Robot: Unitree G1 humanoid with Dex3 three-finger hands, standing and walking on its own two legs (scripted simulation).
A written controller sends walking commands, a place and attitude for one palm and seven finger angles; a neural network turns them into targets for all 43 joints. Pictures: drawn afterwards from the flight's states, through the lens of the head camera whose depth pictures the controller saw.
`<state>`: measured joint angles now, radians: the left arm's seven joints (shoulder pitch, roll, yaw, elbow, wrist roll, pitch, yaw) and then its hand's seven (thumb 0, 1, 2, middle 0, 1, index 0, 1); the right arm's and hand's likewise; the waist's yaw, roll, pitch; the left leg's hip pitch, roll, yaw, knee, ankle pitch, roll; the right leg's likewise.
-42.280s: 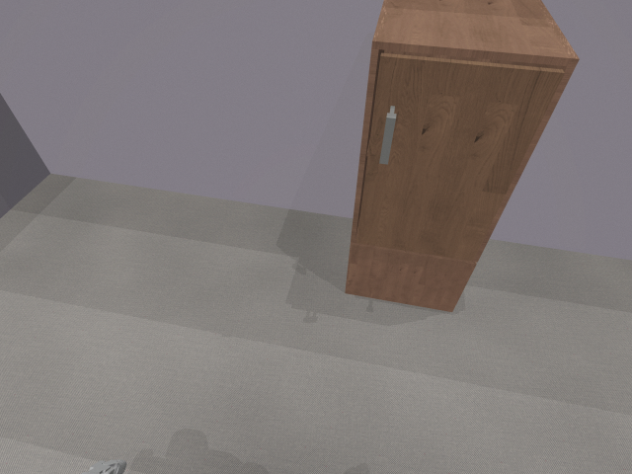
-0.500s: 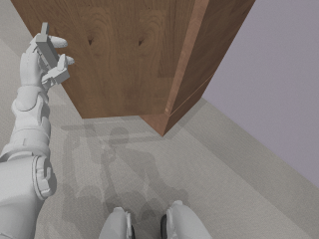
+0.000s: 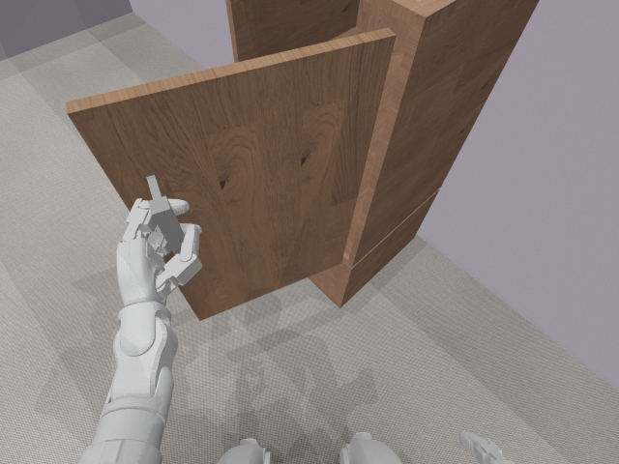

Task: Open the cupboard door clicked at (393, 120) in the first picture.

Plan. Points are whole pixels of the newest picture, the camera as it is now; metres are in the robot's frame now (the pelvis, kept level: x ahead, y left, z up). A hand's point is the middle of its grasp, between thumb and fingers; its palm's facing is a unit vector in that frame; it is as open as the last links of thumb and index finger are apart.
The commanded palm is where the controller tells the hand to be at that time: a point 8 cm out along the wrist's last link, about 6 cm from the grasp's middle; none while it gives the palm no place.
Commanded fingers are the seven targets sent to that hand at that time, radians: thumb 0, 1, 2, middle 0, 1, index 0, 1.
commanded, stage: pull the door open along its arc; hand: left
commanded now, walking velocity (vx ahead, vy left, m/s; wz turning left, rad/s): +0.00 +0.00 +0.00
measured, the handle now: (169, 221) +0.42 +0.19 +0.04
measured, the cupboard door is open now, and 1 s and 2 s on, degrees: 71 96 100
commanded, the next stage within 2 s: open thumb and fingers to let go in 0.46 s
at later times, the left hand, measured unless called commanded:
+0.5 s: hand (265, 323) +0.28 +0.06 +0.04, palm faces +0.43 -0.90 +0.01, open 6.1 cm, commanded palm +0.22 +0.09 +0.04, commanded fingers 0.00 0.90 0.90 -0.40 -1.35 -0.40 -1.35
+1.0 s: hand (276, 325) +0.28 +0.05 +0.04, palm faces +0.43 -0.90 -0.01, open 11.0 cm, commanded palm +0.23 +0.09 +0.04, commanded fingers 0.00 -0.50 0.30 -0.29 -1.15 -0.29 -1.15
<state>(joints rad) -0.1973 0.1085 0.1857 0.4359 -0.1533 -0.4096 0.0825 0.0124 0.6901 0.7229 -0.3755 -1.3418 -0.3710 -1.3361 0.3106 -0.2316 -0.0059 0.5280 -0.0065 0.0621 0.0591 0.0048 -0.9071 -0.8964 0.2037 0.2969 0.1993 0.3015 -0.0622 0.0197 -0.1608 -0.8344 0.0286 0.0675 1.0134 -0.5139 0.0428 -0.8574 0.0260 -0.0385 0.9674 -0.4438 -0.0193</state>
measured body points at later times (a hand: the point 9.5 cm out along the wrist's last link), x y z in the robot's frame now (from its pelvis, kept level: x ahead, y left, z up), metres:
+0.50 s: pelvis +0.00 -0.05 +0.00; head +0.05 -0.06 +0.45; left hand +0.25 +0.10 +0.04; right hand +0.18 -0.25 -0.11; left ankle -0.02 +0.09 -0.67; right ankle +0.01 -0.11 -0.67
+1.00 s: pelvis -0.02 -0.06 -0.01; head +0.03 -0.07 +0.44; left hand +0.25 +0.09 +0.04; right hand +0.17 -0.26 -0.12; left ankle -0.02 +0.09 -0.67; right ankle +0.01 -0.11 -0.67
